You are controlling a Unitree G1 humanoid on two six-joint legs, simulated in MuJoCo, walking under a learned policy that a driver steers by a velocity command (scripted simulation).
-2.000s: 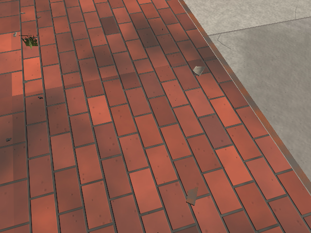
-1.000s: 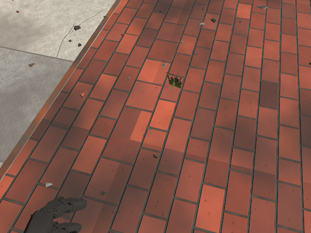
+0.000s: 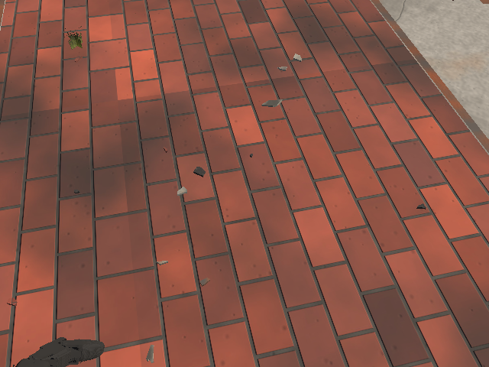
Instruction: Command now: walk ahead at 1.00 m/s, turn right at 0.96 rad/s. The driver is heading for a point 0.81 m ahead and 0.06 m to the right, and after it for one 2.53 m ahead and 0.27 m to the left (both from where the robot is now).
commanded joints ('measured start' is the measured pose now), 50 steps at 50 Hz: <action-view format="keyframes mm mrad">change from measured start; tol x32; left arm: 1 361 292 108 28 1 31 47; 50 -35 29 27 18 1 -71 66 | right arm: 1 -199 -176 -15 -274 -1 -66 7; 50 -76 -67 -58 -166 69 80 -31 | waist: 1 174 -8 -304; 9 9 83 74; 18 -168 39 -255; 20 -44 528 -424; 23 -20 95 -107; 34 22 67 112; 41 138 -210 -649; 50 -42 -65 -79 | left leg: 1 -947 -36 -270 544 -3 15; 13 -366 0 -187 -464 503 -18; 19 404 257 -546 -623 -269 64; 20 390 416 -1113 -882 -438 137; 33 -226 134 -147 -1098 486 151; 38 -84 103 -154 -648 1237 108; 39 -189 99 -214 -458 1081 78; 41 -603 -113 -344 270 -265 7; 50 -587 84 -218 65 98 -60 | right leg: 1 984 -371 946 -484 -141 -255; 9 111 -98 503 -604 163 -116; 17 402 -96 526 -167 687 51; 20 -168 54 295 632 -244 98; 21 -229 -45 274 669 -120 91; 32 -137 -120 165 87 225 144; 38 440 -23 73 -251 320 97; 41 1185 -625 712 -121 1138 -110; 50 259 -412 91 -522 647 -19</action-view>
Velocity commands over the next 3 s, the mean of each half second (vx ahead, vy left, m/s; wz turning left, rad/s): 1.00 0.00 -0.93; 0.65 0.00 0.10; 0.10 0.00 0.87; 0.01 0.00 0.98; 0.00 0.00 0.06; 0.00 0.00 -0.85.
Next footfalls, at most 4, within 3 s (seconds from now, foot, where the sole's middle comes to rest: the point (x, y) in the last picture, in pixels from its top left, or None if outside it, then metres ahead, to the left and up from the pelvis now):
0.36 left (199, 324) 0.57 0.12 -0.73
0.78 right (331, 243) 0.81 -0.27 -0.73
1.24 left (270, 189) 1.03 -0.10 -0.73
1.68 right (330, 177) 1.07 -0.31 -0.73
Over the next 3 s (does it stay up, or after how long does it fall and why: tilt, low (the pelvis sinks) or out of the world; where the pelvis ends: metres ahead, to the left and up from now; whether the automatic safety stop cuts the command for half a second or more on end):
stays up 0.99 -0.20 0.05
